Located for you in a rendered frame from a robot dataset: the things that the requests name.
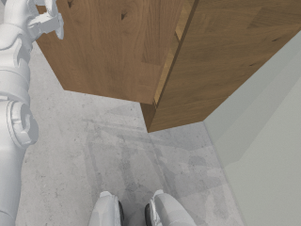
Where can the robot left hand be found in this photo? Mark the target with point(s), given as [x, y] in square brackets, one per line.
[24, 14]

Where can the cupboard door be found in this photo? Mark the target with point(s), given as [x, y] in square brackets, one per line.
[112, 48]

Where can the robot left forearm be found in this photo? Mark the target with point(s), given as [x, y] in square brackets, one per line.
[15, 49]

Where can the robot left shin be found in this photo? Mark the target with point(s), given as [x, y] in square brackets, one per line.
[106, 193]

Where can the left robot thigh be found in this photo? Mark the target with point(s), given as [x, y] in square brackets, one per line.
[105, 211]

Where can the robot left upper arm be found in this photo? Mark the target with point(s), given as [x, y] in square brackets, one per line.
[18, 130]

